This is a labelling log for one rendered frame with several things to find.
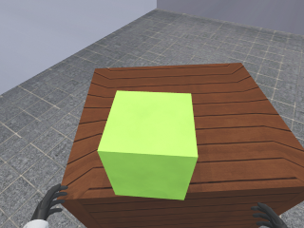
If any pedestal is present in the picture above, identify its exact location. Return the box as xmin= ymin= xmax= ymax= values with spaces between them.
xmin=57 ymin=63 xmax=304 ymax=228

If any carton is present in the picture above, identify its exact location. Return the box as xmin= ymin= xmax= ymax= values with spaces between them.
xmin=97 ymin=90 xmax=199 ymax=200

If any robot left hand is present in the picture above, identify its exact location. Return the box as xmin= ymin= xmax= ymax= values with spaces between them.
xmin=30 ymin=183 xmax=68 ymax=221

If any robot right hand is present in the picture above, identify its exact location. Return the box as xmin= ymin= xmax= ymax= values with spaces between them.
xmin=251 ymin=202 xmax=288 ymax=228

